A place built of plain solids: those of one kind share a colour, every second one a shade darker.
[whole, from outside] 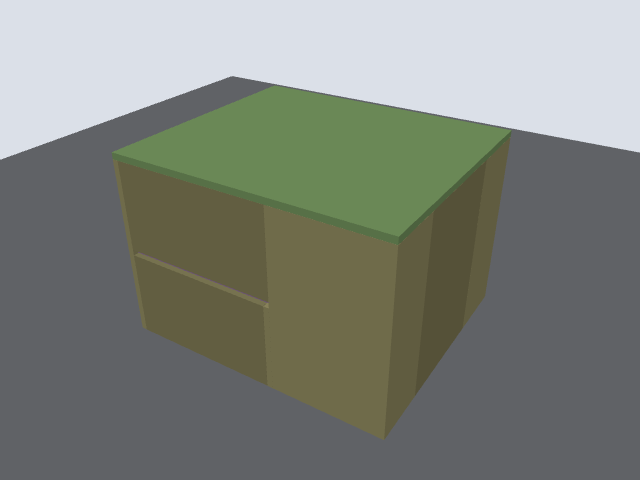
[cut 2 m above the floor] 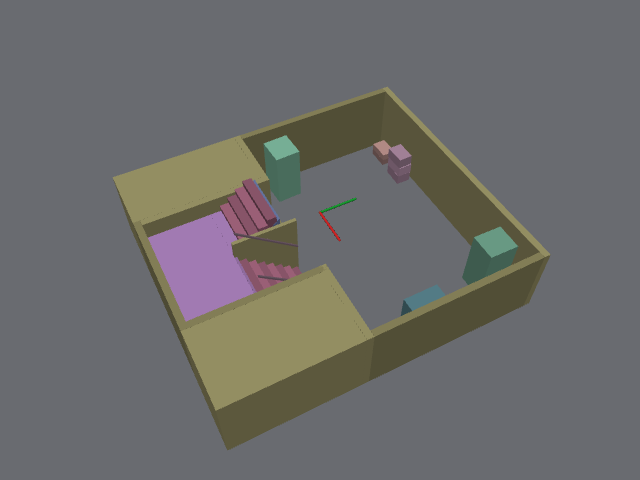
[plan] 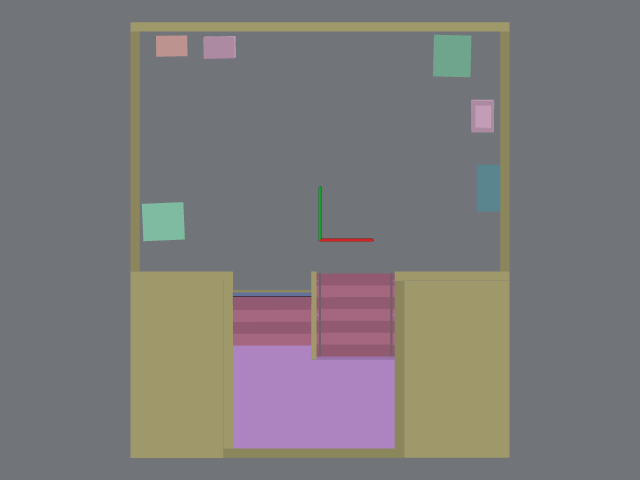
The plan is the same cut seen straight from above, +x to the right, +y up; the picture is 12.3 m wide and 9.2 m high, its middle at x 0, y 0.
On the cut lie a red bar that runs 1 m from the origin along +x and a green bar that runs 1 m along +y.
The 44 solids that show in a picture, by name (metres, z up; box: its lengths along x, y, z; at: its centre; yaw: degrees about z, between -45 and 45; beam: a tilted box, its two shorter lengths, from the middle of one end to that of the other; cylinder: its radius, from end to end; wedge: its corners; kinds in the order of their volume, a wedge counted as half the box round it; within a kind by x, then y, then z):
{
 "wall_1": {"box": [0.15, 4.96, 2.72], "at": [-3.56, 1.7, 4.22]},
 "wall_2": {"box": [0.18, 4.6, 2.97], "at": [-3.54, 1.7, 1.19]},
 "wall_3": {"box": [1.79, 3.39, 5.88], "at": [-2.74, -2.48, 2.64]},
 "wall_4": {"box": [1.97, 0.18, 2.97], "at": [-2.65, -0.69, 1.19]},
 "wall_5": {"box": [0.18, 3.39, 5.88], "at": [-1.76, -2.3, 2.64]},
 "wall_6": {"box": [1.5, 0.1, 2.28], "at": [-0.92, -1.01, 1.09]},
 "wall_7": {"box": [3.46, 0.18, 5.88], "at": [-0.12, -4.09, 2.64]},
 "wall_8": {"box": [0.1, 1.69, 5.88], "at": [-0.12, -1.45, 2.64]},
 "wall_9": {"box": [7.27, 0.18, 5.88], "at": [0.0, 4.09, 2.64]},
 "wall_10": {"box": [0.18, 3.39, 5.88], "at": [1.52, -2.3, 2.64]},
 "wall_11": {"box": [2.2, 0.18, 2.97], "at": [2.53, -0.69, 1.19]},
 "wall_12": {"box": [2.02, 3.39, 5.88], "at": [2.62, -2.48, 2.64]},
 "wall_13": {"box": [0.18, 4.6, 2.97], "at": [3.54, 1.7, 1.19]},
 "roof_1": {"box": [7.27, 8.35, 0.2], "at": [0.0, 0.0, 5.68]},
 "fill_1": {"wedge": [[-1.67, -2.01, -0.05], [-1.67, -2.01, 1.35], [-1.67, -1.01, -0.05], [-1.67, -1.01, 2.19], [-0.16, -2.01, -0.05], [-0.16, -2.01, 1.35], [-0.16, -1.01, -0.05], [-0.16, -1.01, 2.19]]},
 "fill_2": {"box": [1.51, 2.02, 1.36], "at": [-0.92, -2.99, 0.63]},
 "floor_1": {"wedge": [[-3.45, -0.66, 2.85], [-3.45, -0.64, 2.64], [-3.45, 4.0, 2.64], [-3.45, 4.0, 2.85], [3.45, -0.66, 2.85], [3.45, -0.64, 2.64], [3.45, 4.0, 2.64], [3.45, 4.0, 2.85]]},
 "floor_2": {"wedge": [[-1.67, -2.31, 1.31], [-1.67, -2.29, 1.52], [-1.67, -2.0, 1.52], [-1.67, -1.99, 1.31], [-0.17, -2.31, 1.31], [-0.17, -2.29, 1.52], [-0.17, -2.0, 1.52], [-0.17, -1.99, 1.31]]},
 "floor_3": {"box": [3.1, 1.7, 0.21], "at": [-0.12, -3.15, 1.42]},
 "floor_4": {"wedge": [[-0.07, -2.31, 1.31], [-0.07, -2.29, 1.52], [-0.07, -2.25, 1.31], [-0.07, -2.23, 1.52], [1.43, -2.31, 1.31], [1.43, -2.29, 1.52], [1.43, -2.25, 1.31], [1.43, -2.23, 1.52]]},
 "cage_trolley_1": {"box": [0.8, 0.72, 1.71], "at": [-3.0, 0.35, 0.81], "yaw": 2.4},
 "cage_trolley_2": {"box": [0.72, 0.8, 1.71], "at": [2.53, 3.53, 0.81], "yaw": -1.3},
 "lockers_1": {"box": [0.45, 0.9, 1.85], "at": [3.23, 0.99, 0.88]},
 "tread_1": {"wedge": [[-1.67, -2.02, 1.71], [-1.67, -1.99, 1.36], [-1.67, -1.78, 1.71], [-1.67, -1.76, 1.55], [-0.17, -2.02, 1.72], [-0.17, -1.99, 1.36], [-0.17, -1.78, 1.72], [-0.17, -1.77, 1.55]]},
 "tread_2": {"wedge": [[-1.67, -1.8, 1.9], [-1.67, -1.77, 1.55], [-1.67, -1.55, 1.9], [-1.67, -1.54, 1.74], [-0.17, -1.8, 1.91], [-0.17, -1.77, 1.55], [-0.17, -1.55, 1.91], [-0.17, -1.54, 1.74]]},
 "tread_3": {"wedge": [[-1.67, -1.57, 2.1], [-1.67, -1.54, 1.74], [-1.67, -1.32, 2.09], [-1.67, -1.31, 1.93], [-0.17, -1.57, 2.09], [-0.17, -1.54, 1.74], [-0.17, -1.32, 2.09], [-0.17, -1.31, 1.93]]},
 "tread_4": {"wedge": [[-1.67, -1.34, 2.28], [-1.67, -1.31, 1.93], [-1.67, -1.09, 2.28], [-1.67, -1.08, 2.12], [-0.17, -1.34, 2.28], [-0.17, -1.31, 1.93], [-0.17, -1.09, 2.28], [-0.17, -1.08, 2.13]]},
 "tread_5": {"wedge": [[-0.07, -2.27, 1.17], [-0.07, -2.25, 1.33], [-0.07, -2.03, 0.98], [-0.07, -2.0, 1.34], [1.43, -2.27, 1.17], [1.43, -2.25, 1.33], [1.43, -2.04, 0.98], [1.43, -2.01, 1.33]]},
 "tread_6": {"wedge": [[-0.07, -2.04, 0.98], [-0.07, -2.02, 1.14], [-0.07, -1.81, 0.79], [-0.07, -1.78, 1.15], [1.43, -2.04, 0.98], [1.43, -2.02, 1.14], [1.43, -1.81, 0.79], [1.43, -1.78, 1.15]]},
 "tread_7": {"wedge": [[-0.07, -1.81, 0.79], [-0.07, -1.8, 0.95], [-0.07, -1.58, 0.6], [-0.07, -1.55, 0.95], [1.43, -1.81, 0.79], [1.43, -1.8, 0.95], [1.43, -1.58, 0.59], [1.43, -1.55, 0.95]]},
 "tread_8": {"wedge": [[-0.07, -1.58, 0.6], [-0.07, -1.57, 0.76], [-0.07, -1.35, 0.4], [-0.07, -1.32, 0.76], [1.43, -1.58, 0.6], [1.43, -1.57, 0.76], [1.43, -1.35, 0.41], [1.43, -1.32, 0.76]]},
 "tread_9": {"wedge": [[-0.07, -1.35, 0.41], [-0.07, -1.34, 0.57], [-0.07, -1.13, 0.22], [-0.07, -1.1, 0.57], [1.43, -1.35, 0.41], [1.43, -1.34, 0.57], [1.43, -1.12, 0.21], [1.43, -1.09, 0.57]]},
 "tread_10": {"wedge": [[-0.07, -1.13, 0.22], [-0.07, -1.11, 0.38], [-0.07, -0.9, 0.03], [-0.07, -0.87, 0.38], [1.43, -1.13, 0.22], [1.43, -1.11, 0.38], [1.43, -0.9, 0.03], [1.43, -0.87, 0.38]]},
 "tread_11": {"wedge": [[-0.07, -0.9, 0.01], [-0.07, -0.89, 0.19], [-0.07, -0.66, -0.05], [-0.07, -0.64, 0.19], [1.43, -0.91, 0.01], [1.43, -0.89, 0.19], [1.43, -0.66, -0.05], [1.43, -0.64, 0.19]]},
 "carton_1": {"box": [0.6, 0.42, 0.32], "at": [-1.94, 3.68, 0.79], "yaw": 1.3},
 "carton_2": {"box": [0.6, 0.42, 0.37], "at": [-1.92, 3.69, 0.13], "yaw": -1.2},
 "carton_3": {"box": [0.6, 0.42, 0.32], "at": [-1.92, 3.69, 0.47], "yaw": 1.8},
 "carton_4": {"box": [0.43, 0.61, 0.37], "at": [3.12, 2.37, 0.56], "yaw": -0.5},
 "carton_5": {"box": [0.43, 0.61, 0.42], "at": [3.12, 2.38, 0.16], "yaw": -0.1},
 "carton_6": {"box": [0.3, 0.43, 0.26], "at": [3.13, 2.37, 0.87], "yaw": -0.7},
 "crate_1": {"box": [0.6, 0.4, 0.25], "at": [-2.84, 3.72, 0.07], "yaw": -0.1},
 "crate_2": {"box": [0.6, 0.4, 0.2], "at": [-2.84, 3.72, 0.3], "yaw": 1.1},
 "guard_rail_1": {"wedge": [[-0.02, -2.23, 2.42], [-0.02, -2.23, 2.48], [-0.02, -0.63, 1.08], [-0.02, -0.63, 1.14], [0.02, -2.23, 2.42], [0.02, -2.23, 2.48], [0.02, -0.63, 1.08], [0.02, -0.63, 1.14]]},
 "guard_rail_2": {"wedge": [[1.35, -2.23, 2.42], [1.35, -2.23, 2.48], [1.35, -0.63, 1.08], [1.35, -0.63, 1.14], [1.39, -2.23, 2.42], [1.39, -2.23, 2.48], [1.39, -0.63, 1.08], [1.39, -0.63, 1.14]]}
}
